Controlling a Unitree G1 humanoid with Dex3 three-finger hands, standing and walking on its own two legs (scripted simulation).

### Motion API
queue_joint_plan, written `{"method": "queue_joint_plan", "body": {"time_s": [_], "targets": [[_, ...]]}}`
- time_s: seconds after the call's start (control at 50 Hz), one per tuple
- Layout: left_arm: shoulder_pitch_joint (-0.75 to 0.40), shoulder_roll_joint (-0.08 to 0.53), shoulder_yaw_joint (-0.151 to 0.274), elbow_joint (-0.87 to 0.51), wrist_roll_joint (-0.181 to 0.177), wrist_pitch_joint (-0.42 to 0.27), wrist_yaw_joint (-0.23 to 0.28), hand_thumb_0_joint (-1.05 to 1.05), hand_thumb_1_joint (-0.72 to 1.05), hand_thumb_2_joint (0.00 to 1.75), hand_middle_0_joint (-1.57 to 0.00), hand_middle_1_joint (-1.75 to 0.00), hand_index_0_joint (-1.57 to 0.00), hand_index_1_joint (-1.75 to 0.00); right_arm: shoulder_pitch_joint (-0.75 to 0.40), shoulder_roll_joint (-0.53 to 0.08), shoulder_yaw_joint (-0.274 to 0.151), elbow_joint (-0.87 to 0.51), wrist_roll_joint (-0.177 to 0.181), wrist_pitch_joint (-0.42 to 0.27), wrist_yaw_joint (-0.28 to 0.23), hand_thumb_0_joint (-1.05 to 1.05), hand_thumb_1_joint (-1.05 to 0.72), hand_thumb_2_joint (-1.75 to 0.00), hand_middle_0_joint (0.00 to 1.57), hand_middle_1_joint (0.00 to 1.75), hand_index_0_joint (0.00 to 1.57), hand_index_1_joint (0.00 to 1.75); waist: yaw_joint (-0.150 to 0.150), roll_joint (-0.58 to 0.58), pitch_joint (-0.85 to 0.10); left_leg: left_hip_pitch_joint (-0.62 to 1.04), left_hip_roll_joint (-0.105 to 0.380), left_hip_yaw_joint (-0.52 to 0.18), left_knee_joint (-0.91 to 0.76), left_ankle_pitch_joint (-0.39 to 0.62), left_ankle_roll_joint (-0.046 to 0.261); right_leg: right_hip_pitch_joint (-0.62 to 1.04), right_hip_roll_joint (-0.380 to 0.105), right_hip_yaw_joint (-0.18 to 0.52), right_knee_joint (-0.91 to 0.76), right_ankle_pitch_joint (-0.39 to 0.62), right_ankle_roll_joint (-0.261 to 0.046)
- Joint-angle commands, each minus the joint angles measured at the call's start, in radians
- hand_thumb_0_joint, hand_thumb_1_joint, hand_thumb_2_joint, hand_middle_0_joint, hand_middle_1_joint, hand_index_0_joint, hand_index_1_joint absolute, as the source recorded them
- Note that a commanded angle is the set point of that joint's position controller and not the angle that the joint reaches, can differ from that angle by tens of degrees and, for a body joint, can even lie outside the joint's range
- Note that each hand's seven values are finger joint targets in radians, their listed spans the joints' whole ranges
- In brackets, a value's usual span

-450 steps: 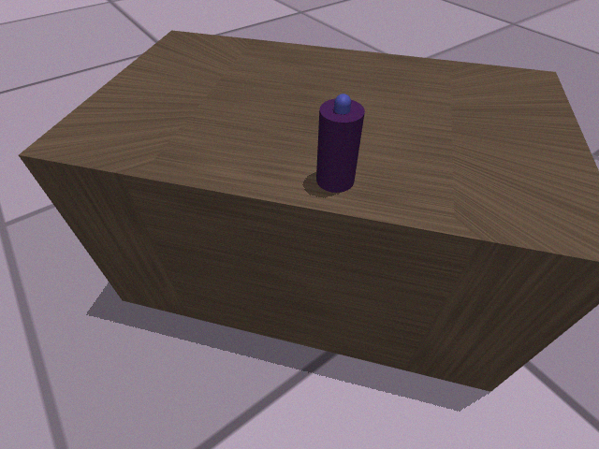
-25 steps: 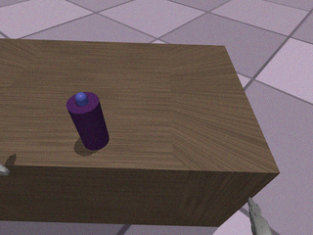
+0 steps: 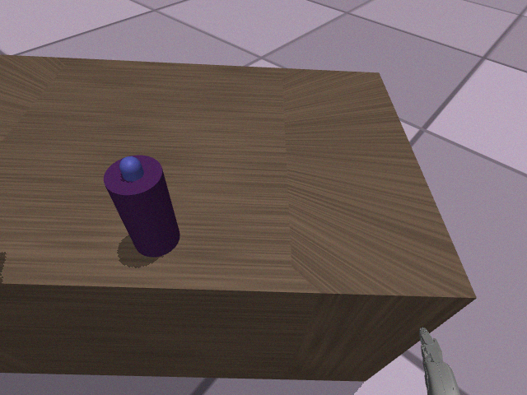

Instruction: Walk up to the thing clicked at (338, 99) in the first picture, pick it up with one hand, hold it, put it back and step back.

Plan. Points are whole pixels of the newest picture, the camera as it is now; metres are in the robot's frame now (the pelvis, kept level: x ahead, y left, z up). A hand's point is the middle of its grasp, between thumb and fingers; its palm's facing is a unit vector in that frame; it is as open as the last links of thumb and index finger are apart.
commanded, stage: go down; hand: left
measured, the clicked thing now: (144, 204) +0.43 +0.21 +0.04
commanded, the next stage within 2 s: approach in 1.24 s
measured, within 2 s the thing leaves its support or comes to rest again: neither
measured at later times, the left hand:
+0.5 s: hand out of the picture +0.32 +0.41 +0.13, palm faces +0.23 -0.97 +0.01, open 17.5 cm
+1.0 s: hand out of the picture +0.30 +0.41 +0.12, palm faces +0.24 -0.97 +0.00, open 17.4 cm
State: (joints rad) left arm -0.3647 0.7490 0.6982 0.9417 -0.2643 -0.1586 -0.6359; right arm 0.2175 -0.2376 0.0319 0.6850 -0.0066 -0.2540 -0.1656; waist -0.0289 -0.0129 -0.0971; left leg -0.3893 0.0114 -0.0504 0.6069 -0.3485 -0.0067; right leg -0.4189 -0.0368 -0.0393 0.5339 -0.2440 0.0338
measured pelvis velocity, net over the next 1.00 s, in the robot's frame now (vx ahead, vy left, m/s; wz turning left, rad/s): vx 0.00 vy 0.00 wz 0.01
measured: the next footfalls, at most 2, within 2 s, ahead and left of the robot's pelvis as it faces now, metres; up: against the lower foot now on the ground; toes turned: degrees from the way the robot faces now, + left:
none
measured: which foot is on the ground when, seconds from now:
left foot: down 0.00-1.00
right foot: down 0.00-1.00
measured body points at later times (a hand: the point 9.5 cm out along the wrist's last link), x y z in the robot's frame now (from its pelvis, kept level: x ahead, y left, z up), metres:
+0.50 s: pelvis +0.00 +0.00 -0.01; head +0.03 +0.03 +0.44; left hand +0.30 +0.46 +0.14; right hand +0.15 -0.25 -0.07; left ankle -0.03 +0.12 -0.73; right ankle +0.01 -0.15 -0.73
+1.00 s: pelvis +0.00 +0.00 -0.01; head +0.03 +0.02 +0.44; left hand +0.29 +0.46 +0.13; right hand +0.16 -0.26 -0.07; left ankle -0.03 +0.12 -0.73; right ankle +0.01 -0.15 -0.73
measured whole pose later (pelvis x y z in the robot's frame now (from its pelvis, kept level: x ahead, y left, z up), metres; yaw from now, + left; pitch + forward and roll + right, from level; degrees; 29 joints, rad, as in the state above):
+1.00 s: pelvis +0.00 +0.00 -0.01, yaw +1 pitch +9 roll -2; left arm -0.38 0.82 0.73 0.97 -0.26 -0.12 -0.68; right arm 0.25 -0.25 0.04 0.62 0.00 -0.26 -0.19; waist -0.03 -0.02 -0.12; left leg -0.47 0.01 -0.06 0.69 -0.38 0.00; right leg -0.50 -0.04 -0.05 0.61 -0.28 0.04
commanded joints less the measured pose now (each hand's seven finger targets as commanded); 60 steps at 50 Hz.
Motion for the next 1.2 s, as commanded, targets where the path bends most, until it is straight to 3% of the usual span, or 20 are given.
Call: {"method": "queue_joint_plan", "body": {"time_s": [0.0, 0.04, 0.14, 0.16, 0.28, 0.32, 0.36, 0.42, 0.5, 0.52, 0.7, 0.74, 0.78, 0.82, 0.88, 0.96, 0.98, 1.06, 1.14, 1.18], "targets": [[-0.296, 0.427, 0.072, -0.216, -0.043, -0.06, -0.01, 0.0, -0.59, 0.06, -0.05, -0.03, -0.04, -0.04, -0.046, -0.15, -0.047, -0.135, 0.005, -0.05, -0.015, 0.0, 0.54, -0.05, 0.05, 0.05, 0.05, 0.05, 0.004, 0.174, -0.266, 0.116, -0.019, 0.015, -0.044, 0.469, -0.002, 0.123, 0.03, -0.024, -0.009, 0.29, -0.048], [-0.296, 0.438, 0.068, -0.21, -0.038, -0.058, -0.011, 0.0, -0.57, 0.06, -0.05, -0.02, -0.05, -0.03, -0.057, -0.184, -0.083, -0.13, 0.003, -0.051, -0.02, 0.0, 0.54, -0.05, 0.05, 0.05, 0.05, 0.05, -0.004, 0.163, -0.257, 0.112, -0.023, 0.018, -0.042, 0.439, 0.002, 0.113, 0.029, -0.022, -0.01, 0.283, -0.046], [-0.307, 0.452, 0.076, -0.181, -0.035, -0.052, -0.014, 0.0, -0.58, 0.06, -0.05, -0.02, -0.04, -0.03, -0.064, -0.156, -0.049, -0.139, 0.005, -0.051, -0.018, 0.0, 0.53, -0.06, 0.05, 0.05, 0.05, 0.05, 0.009, 0.167, -0.256, 0.085, -0.021, 0.01, -0.041, 0.425, -0.002, 0.111, 0.03, -0.029, 0.001, 0.258, -0.05], [-0.312, 0.458, 0.078, -0.174, -0.035, -0.055, -0.016, 0.0, -0.57, 0.06, -0.05, -0.02, -0.04, -0.03, -0.05, -0.17, -0.068, -0.131, 0.005, -0.048, -0.021, 0.0, 0.54, -0.06, 0.05, 0.05, 0.05, 0.05, 0.0, 0.17, -0.255, 0.086, -0.021, 0.011, -0.038, 0.422, -0.002, 0.103, 0.029, -0.027, 0.003, 0.255, -0.049], [-0.345, 0.47, 0.07, -0.166, -0.03, -0.051, -0.026, 0.0, -0.56, 0.06, -0.04, -0.03, -0.04, -0.03, -0.061, -0.166, -0.051, -0.148, 0.001, -0.056, -0.02, 0.0, 0.53, -0.06, 0.05, 0.05, 0.05, 0.05, -0.002, 0.214, -0.263, 0.104, -0.008, 0.002, -0.031, 0.448, -0.011, 0.056, 0.036, -0.033, 0.019, 0.229, -0.053], [-0.368, 0.516, 0.089, -0.168, -0.018, -0.05, -0.018, 0.0, -0.56, 0.06, -0.04, -0.02, -0.04, -0.03, -0.052, -0.187, -0.067, -0.146, -0.001, -0.055, -0.022, 0.0, 0.53, -0.06, 0.05, 0.05, 0.05, 0.05, -0.001, 0.215, -0.281, 0.094, -0.008, -0.001, -0.029, 0.42, -0.012, 0.053, 0.035, -0.031, 0.018, 0.211, -0.054], [-0.388, 0.493, 0.067, -0.166, -0.02, -0.048, -0.021, 0.0, -0.53, 0.07, -0.04, -0.03, -0.04, -0.03, -0.065, -0.16, -0.041, -0.158, 0.002, -0.058, -0.019, 0.0, 0.54, -0.05, 0.05, 0.05, 0.05, 0.05, 0.004, 0.217, -0.265, 0.073, -0.012, 0.001, -0.038, 0.361, -0.01, 0.059, 0.035, -0.03, 0.014, 0.183, -0.055], [-0.373, 0.484, 0.062, -0.133, -0.019, -0.037, -0.021, 0.0, -0.54, 0.06, -0.04, -0.03, -0.04, -0.03, -0.062, -0.176, -0.051, -0.188, 0.003, -0.061, -0.027, 0.0, 0.54, -0.06, 0.05, 0.05, 0.05, 0.05, -0.012, 0.17, -0.27, 0.065, -0.015, 0.002, -0.03, 0.357, -0.003, 0.056, 0.034, -0.029, 0.018, 0.195, -0.051], [-0.348, 0.506, 0.07, -0.123, -0.015, -0.029, -0.025, 0.0, -0.53, 0.06, -0.04, -0.03, -0.04, -0.03, -0.027, -0.182, -0.057, -0.179, 0.003, -0.057, -0.028, 0.0, 0.54, -0.05, 0.05, 0.05, 0.05, 0.05, 0.001, 0.179, -0.257, 0.042, -0.022, 0.007, -0.026, 0.33, -0.001, 0.05, 0.032, -0.026, 0.02, 0.181, -0.052], [-0.343, 0.495, 0.067, -0.121, -0.018, -0.029, -0.028, 0.0, -0.55, 0.07, -0.04, -0.03, -0.04, -0.04, -0.042, -0.169, -0.041, -0.203, 0.004, -0.061, -0.026, 0.0, 0.54, -0.05, 0.05, 0.05, 0.05, 0.05, 0.006, 0.161, -0.273, 0.046, -0.02, 0.005, -0.023, 0.343, 0.0, 0.057, 0.032, -0.029, 0.024, 0.188, -0.052], [-0.337, 0.52, 0.099, -0.179, -0.03, -0.038, -0.039, 0.0, -0.53, 0.07, -0.04, -0.03, -0.04, -0.04, -0.022, -0.177, -0.05, -0.206, 0.004, -0.058, -0.032, 0.0, 0.54, -0.05, 0.05, 0.05, 0.05, 0.05, 0.006, 0.196, -0.304, 0.077, -0.024, 0.008, 0.005, 0.422, -0.002, 0.055, 0.029, -0.025, 0.041, 0.232, -0.051], [-0.332, 0.518, 0.104, -0.194, -0.03, -0.035, -0.04, 0.0, -0.53, 0.07, -0.04, -0.03, -0.04, -0.04, -0.026, -0.149, -0.025, -0.208, 0.006, -0.056, -0.031, 0.0, 0.54, -0.05, 0.05, 0.05, 0.05, 0.05, 0.014, 0.204, -0.311, 0.079, -0.022, 0.005, 0.007, 0.438, -0.005, 0.058, 0.029, -0.028, 0.043, 0.236, -0.051], [-0.326, 0.539, 0.117, -0.203, -0.027, -0.029, -0.038, 0.0, -0.52, 0.06, -0.04, -0.02, -0.03, -0.03, -0.02, -0.188, -0.062, -0.213, 0.004, -0.054, -0.038, 0.0, 0.54, -0.06, 0.05, 0.05, 0.05, 0.05, 0.008, 0.189, -0.319, 0.075, -0.027, 0.008, 0.007, 0.426, -0.001, 0.071, 0.025, -0.023, 0.037, 0.244, -0.05], [-0.293, 0.509, 0.109, -0.181, -0.036, -0.022, -0.043, 0.0, -0.49, 0.07, -0.04, -0.03, -0.04, -0.03, -0.002, -0.15, -0.032, -0.184, 0.009, -0.05, -0.035, 0.0, 0.54, -0.05, 0.05, 0.05, 0.05, 0.05, 0.013, 0.181, -0.26, 0.034, -0.035, 0.014, 0.002, 0.38, 0.003, 0.064, 0.024, -0.021, 0.033, 0.22, -0.049], [-0.278, 0.488, 0.085, -0.165, -0.032, -0.017, -0.043, 0.0, -0.51, 0.06, -0.04, -0.03, -0.04, -0.03, 0.005, -0.18, -0.061, -0.187, 0.009, -0.049, -0.041, 0.0, 0.53, -0.05, 0.05, 0.05, 0.05, 0.05, 0.0, 0.182, -0.228, 0.04, -0.033, 0.013, -0.006, 0.357, 0.004, 0.037, 0.026, -0.026, 0.035, 0.2, -0.051], [-0.295, 0.463, 0.079, -0.196, -0.044, -0.028, -0.046, 0.0, -0.53, 0.05, -0.04, -0.03, -0.04, -0.03, 0.006, -0.171, -0.058, -0.198, 0.01, -0.054, -0.04, 0.0, 0.53, -0.06, 0.05, 0.05, 0.05, 0.05, -0.005, 0.179, -0.245, 0.044, -0.027, 0.005, -0.01, 0.34, 0.003, 0.028, 0.03, -0.032, 0.043, 0.184, -0.05], [-0.296, 0.448, 0.069, -0.196, -0.047, -0.03, -0.048, 0.0, -0.56, 0.05, -0.04, -0.03, -0.04, -0.03, -0.029, -0.154, -0.036, -0.222, 0.01, -0.059, -0.037, 0.0, 0.53, -0.05, 0.05, 0.05, 0.05, 0.05, 0.002, 0.174, -0.248, 0.045, -0.028, 0.005, -0.006, 0.335, 0.004, 0.03, 0.03, -0.035, 0.044, 0.178, -0.05], [-0.334, 0.512, 0.105, -0.234, -0.04, -0.036, -0.038, 0.0, -0.55, 0.06, -0.04, -0.04, -0.04, -0.04, -0.009, -0.176, -0.055, -0.206, 0.007, -0.057, -0.044, 0.0, 0.53, -0.06, 0.05, 0.05, 0.05, 0.05, 0.002, 0.188, -0.297, 0.067, -0.036, 0.008, 0.007, 0.351, 0.006, 0.057, 0.023, -0.028, 0.042, 0.203, -0.048], [-0.294, 0.473, 0.08, -0.218, -0.033, -0.02, -0.042, 0.0, -0.55, 0.06, -0.04, -0.04, -0.04, -0.04, 0.012, -0.166, -0.045, -0.174, 0.005, -0.055, -0.038, 0.0, 0.53, -0.06, 0.05, 0.05, 0.05, 0.05, 0.009, 0.217, -0.265, 0.069, -0.016, -0.005, 0.002, 0.428, -0.009, 0.025, 0.032, -0.038, 0.059, 0.21, -0.055], [-0.278, 0.502, 0.109, -0.227, -0.042, -0.018, -0.04, 0.0, -0.53, 0.06, -0.04, -0.03, -0.04, -0.03, -0.01, -0.191, -0.068, -0.196, 0.007, -0.051, -0.037, 0.0, 0.53, -0.06, 0.05, 0.05, 0.05, 0.05, 0.018, 0.198, -0.284, 0.053, -0.027, 0.002, 0.004, 0.405, -0.004, 0.057, 0.027, -0.034, 0.048, 0.212, -0.054]]}}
